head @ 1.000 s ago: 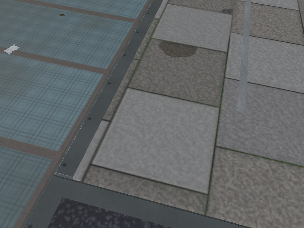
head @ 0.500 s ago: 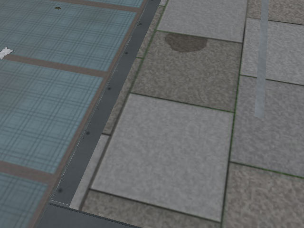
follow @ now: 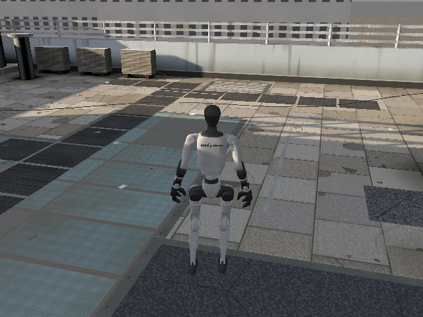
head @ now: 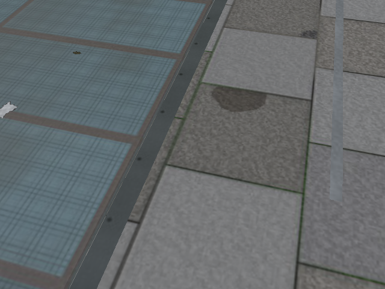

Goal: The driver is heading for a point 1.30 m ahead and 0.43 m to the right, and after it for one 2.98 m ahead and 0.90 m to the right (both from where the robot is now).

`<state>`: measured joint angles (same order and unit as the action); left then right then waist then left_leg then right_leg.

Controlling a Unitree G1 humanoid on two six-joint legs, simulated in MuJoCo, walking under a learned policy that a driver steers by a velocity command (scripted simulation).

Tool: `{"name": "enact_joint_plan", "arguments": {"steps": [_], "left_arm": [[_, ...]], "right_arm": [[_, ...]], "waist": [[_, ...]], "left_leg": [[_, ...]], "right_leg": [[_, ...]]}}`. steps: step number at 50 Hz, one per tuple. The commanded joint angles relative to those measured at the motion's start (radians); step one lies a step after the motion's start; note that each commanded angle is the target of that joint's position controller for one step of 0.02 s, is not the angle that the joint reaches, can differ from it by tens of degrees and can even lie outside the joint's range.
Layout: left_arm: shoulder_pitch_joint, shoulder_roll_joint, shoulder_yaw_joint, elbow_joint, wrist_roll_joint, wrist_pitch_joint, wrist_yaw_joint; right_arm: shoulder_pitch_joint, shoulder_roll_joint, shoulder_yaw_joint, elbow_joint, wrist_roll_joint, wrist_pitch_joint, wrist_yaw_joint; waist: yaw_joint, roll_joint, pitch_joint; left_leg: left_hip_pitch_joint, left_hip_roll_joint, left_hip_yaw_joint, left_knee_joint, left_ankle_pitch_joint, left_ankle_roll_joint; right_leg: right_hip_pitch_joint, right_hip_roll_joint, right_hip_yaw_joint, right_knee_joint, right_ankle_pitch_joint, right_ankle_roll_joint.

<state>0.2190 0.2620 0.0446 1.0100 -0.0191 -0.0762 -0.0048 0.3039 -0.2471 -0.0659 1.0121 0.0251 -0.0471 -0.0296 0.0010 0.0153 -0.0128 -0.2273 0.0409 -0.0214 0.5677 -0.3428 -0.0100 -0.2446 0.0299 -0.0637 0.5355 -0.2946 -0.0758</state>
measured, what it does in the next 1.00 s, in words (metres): walks ahead, turning right: left foot, then right foot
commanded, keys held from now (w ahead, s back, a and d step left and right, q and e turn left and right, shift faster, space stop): w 0.42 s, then w+e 0.58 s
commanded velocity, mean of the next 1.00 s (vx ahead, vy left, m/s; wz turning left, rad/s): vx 0.46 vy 0.00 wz -0.22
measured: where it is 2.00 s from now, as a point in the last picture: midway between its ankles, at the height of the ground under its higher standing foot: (259, 180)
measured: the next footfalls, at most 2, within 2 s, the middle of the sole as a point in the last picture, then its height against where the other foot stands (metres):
left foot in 0.42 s outside the picture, level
right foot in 0.98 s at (242, 256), level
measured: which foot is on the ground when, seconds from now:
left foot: up 0.00-0.40, down 0.42-1.00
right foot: down 0.00-0.42, up 0.44-0.96, down 0.98-1.00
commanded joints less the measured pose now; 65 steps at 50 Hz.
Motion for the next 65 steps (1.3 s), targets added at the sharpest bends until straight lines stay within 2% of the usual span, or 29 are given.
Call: {"name": "enact_joint_plan", "arguments": {"steps": [1,2,3,6,12,17,19,20,21,22,23,24,26,28,32,35,39,44,47,49,50,51,52,53,54,55,56,60,65], "left_arm": [[0.276,0.211,0.055,0.04,-0.002,-0.013,-0.003],[0.258,0.151,0.034,0.037,0.01,-0.023,-0.003],[0.232,0.121,0.026,0.025,0.013,-0.031,-0.005],[0.197,0.081,0.006,0.012,0.014,-0.023,-0.01],[0.21,0.145,0.011,0.006,0.017,-0.004,0.021],[0.235,0.15,0.026,0.034,-0.001,-0.004,0.021],[0.206,0.163,0.035,0.025,0.003,0.008,0.021],[0.197,0.148,0.03,0.018,0.01,0.016,0.021],[0.206,0.114,0.015,-0.006,0.028,0.019,0.02],[0.349,-0.054,-0.029,-0.009,0.017,0.0,0.007],[0.261,0.053,-0.004,-0.006,-0.014,-0.025,0.002],[0.157,0.114,0.016,-0.045,-0.042,-0.038,0.002],[0.104,0.109,0.029,-0.051,-0.025,-0.032,0.021],[0.159,0.061,0.033,-0.036,-0.019,0.0,0.023],[0.076,0.05,0.044,-0.079,-0.014,0.035,0.027],[0.005,0.052,0.05,-0.106,-0.004,0.027,0.014],[-0.133,0.027,0.035,-0.157,0.003,0.018,-0.012],[-0.268,0.015,0.019,-0.251,-0.002,0.019,-0.048],[-0.21,0.062,0.039,-0.278,-0.006,0.024,-0.064],[0.054,0.158,0.093,-0.224,-0.014,0.026,-0.054],[0.207,0.258,0.129,-0.193,-0.012,0.036,-0.029],[0.158,0.327,0.134,-0.221,-0.015,0.031,-0.024],[0.193,0.247,0.106,-0.228,0.004,0.024,-0.026],[0.166,0.187,0.091,-0.225,0.011,0.013,-0.024],[0.093,0.153,0.081,-0.236,0.005,0.002,-0.027],[0.024,0.115,0.07,-0.253,0.005,-0.002,-0.025],[-0.013,0.1,0.063,-0.271,0.012,-0.003,-0.021],[0.017,0.16,0.076,-0.275,0.004,-0.007,0.003],[0.087,0.171,0.08,-0.265,-0.002,0.008,0.019]], "right_arm": [[-0.207,-0.077,-0.005,-0.148,-0.009,-0.054,0.005],[-0.191,-0.111,-0.017,-0.139,0.003,-0.065,0.012],[-0.166,-0.103,-0.015,-0.126,0.011,-0.073,0.022],[-0.206,-0.084,-0.017,-0.129,0.001,-0.075,0.039],[-0.399,-0.006,0.023,-0.208,-0.001,-0.059,0.059],[-0.419,-0.077,0.008,-0.24,0.006,-0.055,0.071],[-0.276,-0.13,-0.02,-0.205,0.001,-0.053,0.067],[-0.114,-0.165,-0.043,-0.154,0.002,-0.048,0.059],[0.059,-0.228,-0.061,-0.117,-0.009,-0.042,0.048],[0.11,-0.282,-0.065,-0.1,-0.021,-0.041,0.055],[0.077,-0.183,-0.039,-0.106,-0.013,-0.046,0.057],[-0.025,-0.147,-0.027,-0.123,-0.012,-0.054,0.054],[-0.156,-0.088,-0.009,-0.138,-0.025,-0.072,0.06],[-0.179,-0.059,-0.003,-0.123,-0.039,-0.08,0.063],[-0.135,-0.106,-0.015,-0.092,-0.044,-0.087,0.041],[-0.101,-0.121,-0.018,-0.084,-0.047,-0.083,0.022],[-0.049,-0.142,-0.019,-0.078,-0.037,-0.072,0.005],[0.046,-0.168,-0.031,-0.056,-0.022,-0.034,0.004],[0.008,-0.208,-0.044,-0.081,-0.014,-0.013,-0.003],[-0.024,-0.217,-0.043,-0.101,-0.009,0.001,-0.008],[-0.01,-0.186,-0.029,-0.127,-0.028,-0.01,-0.007],[0.044,-0.047,0.011,-0.183,-0.039,-0.049,0.01],[-0.063,-0.131,-0.002,-0.206,0.002,-0.099,0.028],[-0.136,-0.15,-0.007,-0.231,0.031,-0.119,0.035],[-0.137,-0.142,-0.006,-0.224,0.018,-0.124,0.03],[-0.137,-0.157,-0.018,-0.213,-0.011,-0.117,0.021],[-0.117,-0.159,-0.023,-0.211,-0.019,-0.102,0.021],[-0.165,-0.119,-0.018,-0.249,-0.04,-0.064,0.017],[-0.348,-0.085,0.001,-0.307,-0.029,-0.071,0.029]], "waist": [[0.144,-0.284,0.033],[0.108,-0.185,0.049],[0.082,-0.141,0.044],[0.053,-0.086,0.059],[0.078,-0.103,0.114],[0.033,-0.114,0.118],[-0.056,-0.13,0.009],[-0.131,-0.121,-0.081],[-0.181,-0.018,-0.205],[-0.093,0.26,-0.37],[-0.131,0.161,-0.304],[-0.107,0.132,-0.132],[-0.036,0.036,-0.017],[0.017,0.075,-0.004],[0.025,0.047,0.064],[0.01,0.028,0.074],[-0.037,0.007,0.102],[-0.08,0.004,0.135],[-0.014,0.066,0.058],[0.134,0.067,-0.092],[0.179,-0.065,-0.195],[0.062,-0.285,-0.289],[0.128,-0.159,-0.341],[0.126,-0.122,-0.22],[0.07,-0.02,-0.122],[0.033,-0.006,-0.083],[0.0,-0.018,-0.059],[-0.015,-0.024,-0.005],[0.059,-0.088,0.026]], "left_leg": [[-0.553,-0.063,0.029,0.357,-0.155,0.018],[-0.65,-0.015,-0.035,0.524,-0.181,0.034],[-0.693,0.017,-0.054,0.588,-0.108,0.055],[-0.677,0.079,-0.013,0.521,0.061,0.066],[-0.387,0.002,0.094,0.068,0.325,0.011],[-0.304,-0.012,0.056,-0.053,0.354,0.073],[-0.103,-0.058,0.085,-0.042,0.306,0.114],[0.108,-0.07,0.092,-0.043,0.299,0.141],[0.405,0.108,-0.114,-0.018,0.244,0.198],[0.68,0.368,-0.638,-0.176,-0.012,0.373],[0.603,0.347,-0.715,-0.289,-0.141,0.335],[0.446,0.321,-0.546,-0.314,-0.096,0.278],[0.171,0.25,-0.304,-0.37,0.11,0.223],[0.054,0.205,-0.175,-0.423,0.156,0.197],[0.013,0.21,-0.056,-0.491,0.199,0.211],[0.073,0.203,0.025,-0.493,0.266,0.197],[0.13,0.195,0.134,-0.496,0.322,0.172],[0.336,0.253,0.192,-0.398,0.467,0.165],[0.368,0.26,0.24,-0.215,0.935,0.134],[0.256,0.21,0.277,0.153,1.051,0.084],[-0.013,0.162,0.279,0.476,0.688,0.035],[-0.444,-0.083,0.142,0.835,-0.187,-0.029],[-0.555,-0.057,-0.073,0.895,-0.205,0.006],[-0.613,-0.008,-0.071,0.86,-0.13,0.035],[-0.572,0.042,-0.068,0.751,-0.053,0.042],[-0.496,0.074,-0.065,0.655,-0.014,0.035],[-0.431,0.09,-0.068,0.615,0.012,0.025],[-0.402,0.077,-0.034,0.402,0.123,-0.041],[-0.299,-0.009,-0.005,0.023,0.441,-0.05]], "right_leg": [[0.43,-0.383,0.645,-0.335,-0.051,-0.225],[0.466,-0.403,0.634,-0.306,0.042,-0.236],[0.482,-0.376,0.56,-0.291,0.11,-0.21],[0.422,-0.304,0.339,-0.311,0.389,-0.136],[0.168,-0.208,0.144,-0.412,0.384,-0.11],[0.292,-0.282,0.128,-0.363,0.545,-0.081],[0.321,-0.27,0.092,-0.179,0.847,-0.052],[0.254,-0.228,0.064,0.01,0.878,-0.025],[0.025,-0.174,0.036,0.319,0.581,0.0],[-0.319,0.025,0.078,0.69,-0.202,0.054],[-0.423,-0.005,0.212,0.813,-0.271,0.033],[-0.485,-0.055,0.193,0.827,-0.186,0.012],[-0.387,-0.142,0.17,0.723,-0.028,0.011],[-0.281,-0.176,0.182,0.663,0.018,0.011],[-0.391,-0.185,0.199,0.559,0.128,0.033],[-0.465,-0.168,0.206,0.421,0.287,0.046],[-0.457,-0.156,0.113,0.233,0.401,0.049],[-0.528,-0.134,0.038,0.114,0.27,0.017],[-0.354,-0.05,-0.051,0.101,0.118,-0.035],[0.029,0.038,-0.067,0.024,0.149,-0.101],[0.343,-0.113,0.191,-0.003,0.124,-0.168],[0.63,-0.355,0.808,-0.162,-0.036,-0.369],[0.666,-0.372,0.881,-0.261,-0.034,-0.35],[0.583,-0.338,0.711,-0.25,0.055,-0.302],[0.418,-0.287,0.571,-0.248,0.171,-0.264],[0.29,-0.248,0.48,-0.259,0.258,-0.235],[0.199,-0.224,0.441,-0.283,0.31,-0.231],[0.052,-0.184,0.353,-0.333,0.418,-0.231],[-0.022,-0.106,0.29,-0.312,0.283,-0.149]]}}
